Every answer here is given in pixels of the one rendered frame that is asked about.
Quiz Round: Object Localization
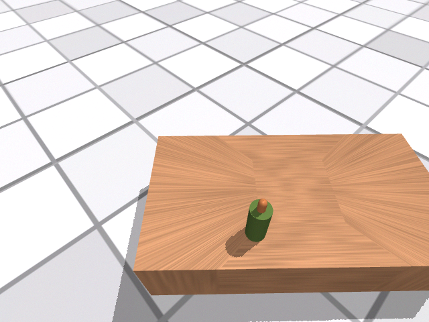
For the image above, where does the bottle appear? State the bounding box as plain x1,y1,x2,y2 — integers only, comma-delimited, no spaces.
245,199,273,242

